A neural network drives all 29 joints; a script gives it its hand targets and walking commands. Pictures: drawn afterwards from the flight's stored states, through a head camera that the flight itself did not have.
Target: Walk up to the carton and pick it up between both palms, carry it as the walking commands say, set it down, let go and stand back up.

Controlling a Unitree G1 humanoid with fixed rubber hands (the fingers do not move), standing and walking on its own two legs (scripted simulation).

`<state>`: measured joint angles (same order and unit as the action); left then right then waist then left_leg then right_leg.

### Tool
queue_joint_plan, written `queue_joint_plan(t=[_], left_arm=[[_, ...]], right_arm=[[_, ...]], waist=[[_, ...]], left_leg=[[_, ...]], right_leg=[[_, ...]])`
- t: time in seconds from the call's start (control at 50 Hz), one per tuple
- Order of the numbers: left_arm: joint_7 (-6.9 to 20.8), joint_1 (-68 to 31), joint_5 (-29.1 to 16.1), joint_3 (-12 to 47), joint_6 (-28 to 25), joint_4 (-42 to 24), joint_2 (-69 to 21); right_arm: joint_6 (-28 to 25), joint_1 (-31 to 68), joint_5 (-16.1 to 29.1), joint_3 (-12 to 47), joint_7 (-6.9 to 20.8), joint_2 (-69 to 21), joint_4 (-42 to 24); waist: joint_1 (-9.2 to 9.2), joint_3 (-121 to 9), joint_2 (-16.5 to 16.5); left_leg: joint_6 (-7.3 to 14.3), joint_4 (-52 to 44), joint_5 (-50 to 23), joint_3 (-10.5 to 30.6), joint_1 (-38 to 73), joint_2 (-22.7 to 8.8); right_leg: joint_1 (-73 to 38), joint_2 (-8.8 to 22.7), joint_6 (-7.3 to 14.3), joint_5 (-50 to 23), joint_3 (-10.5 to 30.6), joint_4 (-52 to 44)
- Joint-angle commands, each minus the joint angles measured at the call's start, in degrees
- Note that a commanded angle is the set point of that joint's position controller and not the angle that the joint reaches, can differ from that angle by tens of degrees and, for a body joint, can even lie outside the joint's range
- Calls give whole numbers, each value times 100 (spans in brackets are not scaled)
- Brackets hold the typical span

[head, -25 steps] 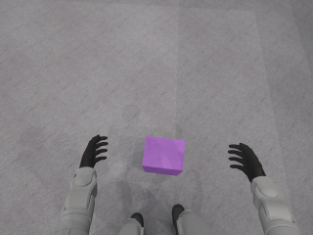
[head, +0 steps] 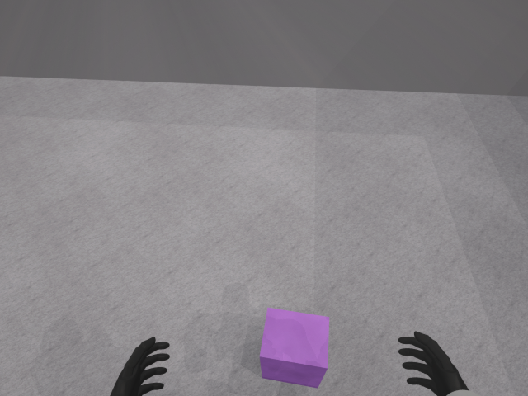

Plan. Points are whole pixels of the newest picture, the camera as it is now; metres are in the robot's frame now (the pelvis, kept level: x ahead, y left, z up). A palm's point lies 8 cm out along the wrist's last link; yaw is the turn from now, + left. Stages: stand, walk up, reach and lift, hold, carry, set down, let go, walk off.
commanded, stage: let go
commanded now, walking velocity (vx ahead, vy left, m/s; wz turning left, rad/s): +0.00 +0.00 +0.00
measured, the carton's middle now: (293, 349) +0.38 -0.05 -0.64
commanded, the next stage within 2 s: stand in 0.28 s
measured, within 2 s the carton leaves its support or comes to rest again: neither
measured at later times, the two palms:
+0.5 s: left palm out of the picture +0.13 +0.28 -0.08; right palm out of the picture +0.15 -0.29 -0.09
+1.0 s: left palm out of the picture +0.11 +0.28 -0.09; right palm out of the picture +0.13 -0.31 -0.10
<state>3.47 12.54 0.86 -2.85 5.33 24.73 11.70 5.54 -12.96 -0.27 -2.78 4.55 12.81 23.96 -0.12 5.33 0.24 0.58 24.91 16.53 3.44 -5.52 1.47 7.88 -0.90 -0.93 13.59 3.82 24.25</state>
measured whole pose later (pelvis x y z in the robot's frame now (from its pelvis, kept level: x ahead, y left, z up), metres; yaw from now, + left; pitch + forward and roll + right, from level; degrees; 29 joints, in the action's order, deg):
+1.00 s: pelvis +0.01 -0.02 +0.00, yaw +1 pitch -1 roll +0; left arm -1.1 9.5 1.8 -2.0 0.3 49.8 19.1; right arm -0.1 -10.4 -1.8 -0.7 -1.8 20.8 47.5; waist -0.5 0.6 1.6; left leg -1.2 25.0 17.2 4.3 -6.5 0.0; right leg 9.1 -1.8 0.8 15.2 1.7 25.7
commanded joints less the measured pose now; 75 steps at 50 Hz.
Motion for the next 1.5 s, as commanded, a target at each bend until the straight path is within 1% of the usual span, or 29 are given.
queue_joint_plan(t=[0.0, 0.06, 0.12, 0.26, 0.28, 0.3, 0.32, 0.34, 0.36, 0.44, 0.48, 0.64, 0.8, 0.92, 1.28, 1.48], left_arm=[[26, -265, -30, -55, 33, -604, 411], [19, -156, -60, 1, 66, -628, 436], [-54, -175, -84, 20, 37, -587, 513], [-156, -125, -60, 71, -21, -409, 641], [-382, -10, 248, -242, -184, 381, 1325], [-476, 73, 253, -244, -262, 458, 1406], [-502, -9, 246, -228, -320, 551, 1342], [-501, -82, 245, -211, -372, 626, 1308], [-498, -163, 228, -197, -408, 687, 1262], [-460, -292, 179, -178, -487, 994, 1289], [-475, -268, 171, -185, -509, 1135, 1349], [-506, -260, 145, -174, -551, 1625, 1573], [-504, -333, 108, -146, -560, 1975, 1643], [-488, -417, 90, -130, -563, 2173, 1669], [-436, -594, 49, -63, -577, 2656, 1814], [-419, -648, 30, -16, -590, 2876, 1885]], right_arm=[[57, 123, -71, -227, -20, 584, -546], [211, 16, -139, -245, -78, 523, -608], [393, 138, -173, -201, -156, 473, -676], [761, 349, -308, -204, -376, 617, -674], [260, 487, -97, -284, -561, 1059, 42], [31, 321, -149, -294, -608, 1069, 188], [-114, 306, -181, -258, -609, 1025, 350], [-220, 337, -195, -240, -599, 1019, 443], [-295, 403, -191, -216, -580, 1016, 516], [-444, 479, -213, -181, -554, 1154, 842], [-487, 452, -213, -170, -575, 1232, 993], [-562, 336, -193, -110, -624, 1457, 1510], [-607, 340, -164, -33, -646, 1554, 1831], [-635, 369, -151, 12, -657, 1607, 2009], [-679, 425, -130, 113, -633, 1767, 2509], [-690, 446, -117, 146, -614, 1828, 2734]], waist=[[29, -183, 81], [1, -265, 98], [-45, -373, 84], [-114, -535, 9], [-51, -35, 234], [-10, -171, 193], [19, -289, 179], [7, -363, 157], [-2, -436, 83], [-14, -790, -12], [-25, -873, -41], [-15, -833, -40], [-33, -762, 2], [-38, -724, 14], [-34, -526, -7], [-32, -491, -2]], left_leg=[[-159, -585, -1047, -268, -345, -7], [-138, -469, -1333, -261, -205, -2], [-117, -357, -1577, -263, -107, -7], [-37, -186, -1794, -333, -96, 20], [-235, 32, -1107, -101, -661, -256], [-210, 56, -781, -32, -580, -282], [-204, 18, -444, 42, -626, -317], [-186, -15, -236, 98, -648, -332], [-167, -20, -199, 150, -641, -345], [-132, 60, -929, 204, -427, -411], [-125, 73, -1143, 222, -372, -435], [-88, 23, -1520, 281, -263, -504], [-80, -86, -1700, 310, -231, -545], [-75, -201, -1664, 329, -212, -574], [-35, -545, -1209, 403, -230, -639], [-14, -650, -1089, 435, -246, -661]], right_leg=[[-641, -305, -30, -769, -412, -169], [-592, -307, -13, -889, -393, -54], [-432, -287, 13, -929, -380, 48], [-94, -259, 71, -1004, -313, 180], [657, 171, -90, -872, -130, 90], [672, 248, -24, -752, -26, 69], [695, 261, 17, -465, 15, 29], [681, 268, 39, -253, 54, -22], [650, 262, 57, -183, 73, -37], [439, 315, 103, -876, 112, 35], [330, 347, 109, -1112, 133, 57], [148, 442, 145, -1485, 201, 10], [-1, 490, 171, -1667, 237, -64], [-71, 516, 182, -1602, 257, -149], [-87, 579, 200, -1040, 325, -448], [-94, 604, 203, -907, 352, -536]])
